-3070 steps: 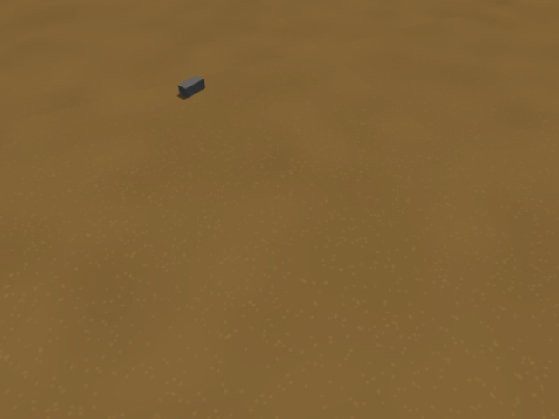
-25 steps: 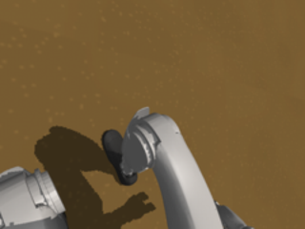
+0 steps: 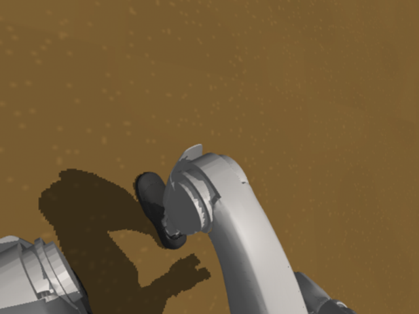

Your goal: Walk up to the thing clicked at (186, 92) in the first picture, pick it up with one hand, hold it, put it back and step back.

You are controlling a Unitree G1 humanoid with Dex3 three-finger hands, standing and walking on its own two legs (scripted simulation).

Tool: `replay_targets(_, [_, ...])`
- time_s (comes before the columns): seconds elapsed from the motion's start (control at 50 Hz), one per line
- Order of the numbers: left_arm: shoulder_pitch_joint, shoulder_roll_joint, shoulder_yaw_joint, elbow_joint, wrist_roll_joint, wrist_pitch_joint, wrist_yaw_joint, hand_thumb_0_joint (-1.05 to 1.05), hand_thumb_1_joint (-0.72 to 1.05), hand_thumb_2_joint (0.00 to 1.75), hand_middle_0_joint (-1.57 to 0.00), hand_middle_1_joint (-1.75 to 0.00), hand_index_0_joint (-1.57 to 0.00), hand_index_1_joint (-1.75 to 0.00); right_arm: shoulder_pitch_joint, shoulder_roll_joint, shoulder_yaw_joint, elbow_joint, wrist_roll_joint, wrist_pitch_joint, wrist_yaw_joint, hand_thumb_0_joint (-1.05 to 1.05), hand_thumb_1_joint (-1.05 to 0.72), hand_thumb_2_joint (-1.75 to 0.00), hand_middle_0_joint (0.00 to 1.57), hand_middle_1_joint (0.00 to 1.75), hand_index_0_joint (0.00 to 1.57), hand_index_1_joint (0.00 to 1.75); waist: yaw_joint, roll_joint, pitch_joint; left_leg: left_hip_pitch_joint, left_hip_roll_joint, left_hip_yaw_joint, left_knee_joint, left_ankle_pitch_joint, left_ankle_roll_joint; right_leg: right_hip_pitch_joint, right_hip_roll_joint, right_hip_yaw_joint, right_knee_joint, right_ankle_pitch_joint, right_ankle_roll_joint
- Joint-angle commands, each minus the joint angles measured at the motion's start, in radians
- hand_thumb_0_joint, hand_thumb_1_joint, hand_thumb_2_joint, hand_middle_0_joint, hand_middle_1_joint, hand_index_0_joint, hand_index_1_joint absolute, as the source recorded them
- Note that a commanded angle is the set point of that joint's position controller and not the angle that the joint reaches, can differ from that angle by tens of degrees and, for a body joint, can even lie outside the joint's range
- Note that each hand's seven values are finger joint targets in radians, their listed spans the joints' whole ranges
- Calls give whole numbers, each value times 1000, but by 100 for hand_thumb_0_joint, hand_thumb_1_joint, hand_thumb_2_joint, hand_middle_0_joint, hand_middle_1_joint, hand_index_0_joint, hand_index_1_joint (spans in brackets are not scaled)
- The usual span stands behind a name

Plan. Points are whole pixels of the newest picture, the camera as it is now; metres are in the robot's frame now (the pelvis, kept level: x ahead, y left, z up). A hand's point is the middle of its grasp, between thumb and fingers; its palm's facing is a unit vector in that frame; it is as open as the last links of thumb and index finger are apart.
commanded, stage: rest palm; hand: left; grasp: from above
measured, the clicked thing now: out of the picture +0.57 +0.32 -0.29
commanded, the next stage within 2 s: go down in 1.88 s
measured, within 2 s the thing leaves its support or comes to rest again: neither
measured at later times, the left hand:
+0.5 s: hand out of the picture +0.54 +0.29 -0.25, palm faces -0.44 -0.13 -0.89, open 10.8 cm
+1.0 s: hand out of the picture +0.54 +0.29 -0.25, palm faces -0.44 -0.13 -0.89, open 10.6 cm
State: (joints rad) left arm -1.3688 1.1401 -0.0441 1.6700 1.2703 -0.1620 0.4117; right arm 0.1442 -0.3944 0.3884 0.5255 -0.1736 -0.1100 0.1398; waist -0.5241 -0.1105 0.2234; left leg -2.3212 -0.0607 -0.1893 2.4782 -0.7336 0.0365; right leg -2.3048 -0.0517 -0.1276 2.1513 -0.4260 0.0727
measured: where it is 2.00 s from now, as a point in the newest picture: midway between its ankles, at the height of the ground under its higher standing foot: (126, 268)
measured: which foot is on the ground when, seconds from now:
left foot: down 0.00-1.00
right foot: down 0.00-1.00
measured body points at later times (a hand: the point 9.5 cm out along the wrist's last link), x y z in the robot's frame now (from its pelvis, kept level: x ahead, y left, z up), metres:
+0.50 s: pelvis +0.00 +0.00 +0.01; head +0.32 +0.12 +0.30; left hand +0.56 +0.29 -0.19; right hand +0.02 -0.26 -0.02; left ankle +0.06 +0.10 -0.29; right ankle +0.17 -0.13 -0.29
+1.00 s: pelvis +0.00 +0.00 +0.01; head +0.32 +0.12 +0.29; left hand +0.56 +0.30 -0.20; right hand +0.01 -0.26 -0.02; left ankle +0.06 +0.10 -0.29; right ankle +0.17 -0.13 -0.29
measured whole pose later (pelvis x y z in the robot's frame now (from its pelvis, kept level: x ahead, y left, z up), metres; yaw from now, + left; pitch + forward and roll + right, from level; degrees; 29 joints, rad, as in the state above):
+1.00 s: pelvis +0.00 +0.00 +0.01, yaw -1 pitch +32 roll -17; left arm -1.35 1.19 -0.01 1.63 1.28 -0.19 0.39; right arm 0.15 -0.42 0.42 0.49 -0.20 -0.09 0.12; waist -0.53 -0.14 0.27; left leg -2.31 -0.06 -0.21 2.47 -0.73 0.04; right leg -2.28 -0.05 -0.15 2.13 -0.42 0.06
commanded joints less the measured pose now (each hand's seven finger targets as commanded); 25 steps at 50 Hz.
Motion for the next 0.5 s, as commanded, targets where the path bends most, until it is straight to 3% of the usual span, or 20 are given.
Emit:
replay_targets(0.0, [-204,154,17,-86,-18,-7,-3,0,-5,58,-42,-76,-45,-72,233,-355,-106,33,3,20,-18,0,-91,-91,20,30,20,30,-75,543,-644,407,59,21,-323,278,-44,529,36,-95,-106,79,-89])
replay_targets(0.06, [-211,172,19,-133,-12,-18,-15,0,-4,59,-43,-76,-46,-72,230,-357,-102,19,3,34,-21,0,-91,-91,20,30,20,30,-70,573,-677,447,62,14,-322,314,-50,538,35,-99,-103,102,-92])
replay_targets(0.14, [-208,150,10,-144,-13,-31,-21,0,-2,57,-44,-76,-47,-72,229,-360,-101,10,-4,44,-18,0,-92,-91,20,30,20,30,-82,580,-651,452,60,15,-320,317,-50,534,39,-105,-106,98,-94])
replay_targets(0.16, [-158,142,5,-75,-14,-28,-20,0,-1,58,-45,-75,-48,-72,224,-358,-101,4,-1,47,-19,0,-91,-91,20,30,20,30,-76,531,-631,424,58,16,-320,290,-46,537,44,-108,-109,80,-94])
replay_targets(0.18, [-175,144,0,-100,-19,-35,-19,0,1,60,-46,-76,-49,-73,219,-360,-98,2,-3,49,-21,0,-91,-91,20,30,20,30,-83,531,-616,406,57,19,-317,271,-44,533,45,-108,-118,68,-93])
replay_targets(0.28, [-217,156,13,-130,-5,-50,2,0,4,56,-47,-74,-51,-71,230,-368,-99,12,-11,53,-22,0,-91,-91,20,30,20,30,-84,613,-640,530,72,-25,-340,335,-68,460,32,-121,-100,85,-96])
replay_targets(0.3, [-236,149,1,-161,-2,-55,6,0,3,56,-47,-74,-51,-70,224,-359,-98,1,-9,52,-19,0,-91,-91,20,30,20,30,-88,625,-650,527,70,-16,-339,335,-63,486,35,-115,-100,97,-92])
replay_targets(0.38, [-181,108,-19,-59,-7,-47,18,0,3,57,-48,-72,-51,-69,208,-359,-77,-2,-19,49,-18,0,-91,-91,20,30,20,30,-112,530,-567,422,62,4,-319,266,-43,506,43,-111,-119,68,-87])
replay_targets(0.44, [-228,162,-1,-122,3,-49,34,0,5,53,-49,-72,-52,-68,209,-368,-85,-2,-22,41,-26,0,-91,-91,20,30,20,30,-96,548,-579,440,62,4,-340,244,-45,502,41,-107,-125,51,-88])
replay_targets(0.48, [-275,213,32,-192,15,-49,45,0,1,51,-45,-73,-49,-69,218,-365,-85,10,-24,40,-25,0,-91,-90,20,30,20,30,-79,650,-655,548,75,-15,-350,320,-62,481,33,-108,-108,92,-89])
